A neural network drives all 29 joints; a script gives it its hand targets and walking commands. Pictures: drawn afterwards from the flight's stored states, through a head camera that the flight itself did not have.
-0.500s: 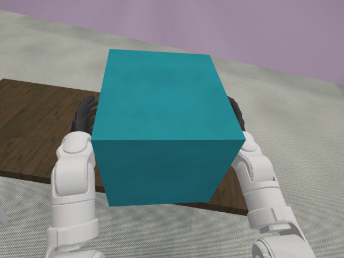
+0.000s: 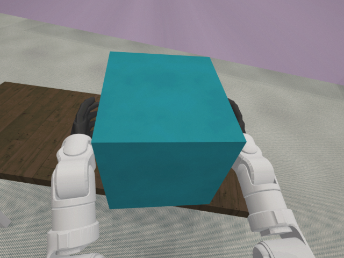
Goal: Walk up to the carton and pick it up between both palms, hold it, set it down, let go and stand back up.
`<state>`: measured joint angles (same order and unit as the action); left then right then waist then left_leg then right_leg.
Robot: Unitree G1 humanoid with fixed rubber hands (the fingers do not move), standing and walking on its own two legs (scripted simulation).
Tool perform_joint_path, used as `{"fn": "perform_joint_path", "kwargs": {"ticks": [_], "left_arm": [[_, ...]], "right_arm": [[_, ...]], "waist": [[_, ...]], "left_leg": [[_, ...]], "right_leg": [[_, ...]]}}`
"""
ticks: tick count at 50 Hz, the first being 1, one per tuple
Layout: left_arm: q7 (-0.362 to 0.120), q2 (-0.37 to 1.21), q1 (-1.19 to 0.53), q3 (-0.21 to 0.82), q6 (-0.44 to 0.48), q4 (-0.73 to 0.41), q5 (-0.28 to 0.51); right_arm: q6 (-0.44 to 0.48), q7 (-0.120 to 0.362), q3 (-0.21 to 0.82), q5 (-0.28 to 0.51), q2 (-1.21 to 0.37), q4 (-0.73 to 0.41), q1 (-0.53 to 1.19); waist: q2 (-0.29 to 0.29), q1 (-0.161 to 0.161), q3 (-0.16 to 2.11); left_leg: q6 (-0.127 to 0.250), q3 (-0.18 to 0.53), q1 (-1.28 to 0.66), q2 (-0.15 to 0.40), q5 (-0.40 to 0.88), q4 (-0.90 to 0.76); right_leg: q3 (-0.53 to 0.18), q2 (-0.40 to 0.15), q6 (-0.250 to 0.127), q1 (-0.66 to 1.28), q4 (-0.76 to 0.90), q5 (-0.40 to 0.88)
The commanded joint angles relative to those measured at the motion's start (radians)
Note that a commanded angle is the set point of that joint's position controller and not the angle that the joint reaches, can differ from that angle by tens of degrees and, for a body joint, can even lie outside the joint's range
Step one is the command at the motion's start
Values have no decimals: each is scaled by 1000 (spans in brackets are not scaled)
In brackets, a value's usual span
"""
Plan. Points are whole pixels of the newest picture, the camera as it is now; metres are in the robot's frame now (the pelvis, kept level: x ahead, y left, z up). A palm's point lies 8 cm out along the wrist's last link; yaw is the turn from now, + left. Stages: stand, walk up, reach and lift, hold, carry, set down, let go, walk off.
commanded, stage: hold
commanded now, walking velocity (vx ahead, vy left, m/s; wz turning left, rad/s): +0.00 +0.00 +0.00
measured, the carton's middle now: (161, 130) +0.38 +0.01 +0.14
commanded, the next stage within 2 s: none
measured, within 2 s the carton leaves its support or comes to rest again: neither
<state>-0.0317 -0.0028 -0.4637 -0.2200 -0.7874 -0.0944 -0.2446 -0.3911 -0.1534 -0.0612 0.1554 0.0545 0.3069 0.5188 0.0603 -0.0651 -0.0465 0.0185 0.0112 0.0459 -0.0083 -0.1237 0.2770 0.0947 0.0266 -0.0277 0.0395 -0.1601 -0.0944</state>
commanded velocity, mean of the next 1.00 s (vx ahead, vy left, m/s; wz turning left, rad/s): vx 0.00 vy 0.00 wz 0.00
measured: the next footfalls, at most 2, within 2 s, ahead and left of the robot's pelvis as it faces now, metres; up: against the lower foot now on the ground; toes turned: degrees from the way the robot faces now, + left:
none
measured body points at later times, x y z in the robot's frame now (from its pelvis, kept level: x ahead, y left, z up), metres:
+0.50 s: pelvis +0.00 +0.00 +0.00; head -0.02 +0.03 +0.45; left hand +0.35 +0.18 +0.17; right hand +0.36 -0.16 +0.16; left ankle +0.03 +0.10 -0.75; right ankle +0.01 -0.10 -0.75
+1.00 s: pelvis +0.00 +0.00 +0.00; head -0.02 +0.03 +0.45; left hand +0.36 +0.17 +0.17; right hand +0.36 -0.16 +0.16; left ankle +0.03 +0.10 -0.75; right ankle +0.01 -0.10 -0.75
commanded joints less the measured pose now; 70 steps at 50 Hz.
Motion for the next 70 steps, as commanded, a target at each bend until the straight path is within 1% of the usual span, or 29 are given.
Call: {"fn": "perform_joint_path", "kwargs": {"ticks": [1,3,4,7,9,14,17,20,22,26,30,32,35,37,39,41,42,43,45,46,50,52,53,57,65,66,67,68,70], "left_arm": [[-114,370,-579,440,79,-178,135],[-112,378,-553,445,84,-180,135],[-114,376,-556,447,81,-168,136],[-120,378,-538,444,82,-185,141],[-117,368,-547,450,79,-189,140],[-114,355,-542,438,63,-181,121],[-112,362,-559,427,57,-159,126],[-109,366,-570,455,74,-221,145],[-116,365,-575,453,78,-199,140],[-114,360,-586,444,78,-170,136],[-110,373,-618,435,79,-133,138],[-107,371,-606,444,85,-152,136],[-107,358,-609,422,77,-137,124],[-106,364,-589,438,80,-172,131],[-111,365,-573,439,77,-156,127],[-118,371,-532,435,74,-167,130],[-123,362,-525,420,73,-161,121],[-128,351,-525,411,68,-148,109],[-125,362,-546,429,68,-192,116],[-126,357,-546,436,67,-199,124],[-123,355,-561,425,77,-214,125],[-122,352,-542,448,77,-216,126],[-123,349,-539,439,77,-195,124],[-114,355,-544,469,75,-201,140],[-103,353,-588,432,74,-138,129],[-101,362,-602,440,77,-151,139],[-100,367,-621,431,80,-143,138],[-99,377,-611,445,81,-151,143],[-101,365,-622,438,79,-157,135]], "right_arm": [[82,62,327,62,-327,-328,691],[87,59,353,68,-322,-370,683],[85,56,350,66,-320,-366,694],[78,48,375,74,-324,-378,670],[75,49,364,73,-321,-363,671],[61,57,333,79,-296,-296,640],[68,63,316,72,-301,-308,678],[83,60,327,74,-317,-353,684],[74,55,327,62,-326,-327,657],[76,60,318,53,-317,-315,693],[81,66,301,30,-325,-304,726],[88,69,305,41,-318,-322,712],[78,74,291,47,-310,-275,699],[83,73,309,48,-310,-311,684],[80,68,318,58,-303,-299,680],[82,57,348,64,-326,-361,667],[75,55,343,69,-315,-346,662],[70,52,334,70,-311,-329,660],[70,51,343,78,-325,-324,649],[68,50,353,81,-324,-326,632],[75,49,363,82,-335,-364,664],[80,47,361,86,-328,-374,658],[81,45,368,85,-321,-380,662],[77,48,332,71,-300,-364,659],[75,72,296,48,-308,-281,702],[79,74,293,46,-310,-278,699],[80,75,303,46,-321,-288,724],[82,73,309,45,-324,-291,720],[81,71,297,40,-318,-274,712]], "waist": [[-71,-7,407],[-70,10,458],[-79,-3,455],[-71,3,463],[-68,2,438],[-116,-1,354],[-95,-1,356],[-101,-10,429],[-94,-9,408],[-86,-6,416],[-84,-8,403],[-81,-2,424],[-102,-1,413],[-82,-1,447],[-97,1,431],[-72,2,467],[-65,-4,437],[-68,7,421],[-80,2,403],[-81,-6,410],[-77,9,401],[-84,1,428],[-65,11,420],[-111,-16,403],[-83,-3,364],[-93,-10,386],[-81,6,392],[-80,-11,426],[-88,-9,430]], "left_leg": [[-28,4,-120,5,215,-12],[-30,4,-139,-4,261,0],[-32,9,-144,-2,279,2],[-31,12,-146,-1,303,8],[-32,6,-142,-3,264,-1],[-39,-3,-131,0,228,-15],[-37,-2,-121,2,174,-25],[-39,-7,-140,-3,233,-8],[-33,-6,-123,-6,240,-7],[-28,-11,-109,-3,142,-29],[-16,-11,-79,6,102,-35],[-17,-8,-104,0,141,-24],[-25,-13,-103,1,124,-30],[-31,-6,-141,0,191,-18],[-33,-2,-134,-2,229,-5],[-31,5,-139,-7,292,4],[-28,5,-139,-7,283,0],[-22,2,-115,-9,252,-9],[-28,1,-113,-7,263,-12],[-28,-3,-125,-7,271,-7],[-20,-2,-105,-11,271,-12],[-20,-2,-126,-10,284,-5],[-16,-1,-119,-6,259,-12],[-36,2,-154,-1,224,-12],[-25,-9,-110,10,93,-43],[-28,-8,-114,10,102,-37],[-21,-9,-95,8,110,-32],[-19,-10,-116,10,128,-24],[-24,-10,-133,6,157,-17]], "right_leg": [[-16,-3,35,95,-16,203],[-17,5,37,107,-25,250],[-24,4,35,107,-25,269],[-28,-1,40,131,-34,310],[-18,3,43,112,-23,257],[-17,-1,28,65,-6,195],[-16,-2,30,73,1,141],[-14,3,36,90,-12,193],[-24,-1,39,100,-17,242],[-11,-1,35,76,-9,129],[-9,-3,36,56,-7,88],[-8,0,36,55,-15,125],[-16,-3,31,66,-9,105],[-10,3,35,73,-9,160],[-19,0,32,78,-14,202],[-22,-1,42,126,-28,286],[-25,-1,45,127,-22,287],[-30,-5,47,135,-17,270],[-23,-2,38,122,-21,265],[-22,-5,42,127,-23,281],[-25,-6,44,128,-30,305],[-27,-4,44,129,-33,308],[-25,-2,44,138,-27,290],[-16,-3,30,91,-12,198],[-3,2,31,36,4,52],[-4,3,29,35,0,61],[-7,0,31,47,-4,74],[-9,4,30,57,-11,101],[-11,1,32,60,-9,127]]}}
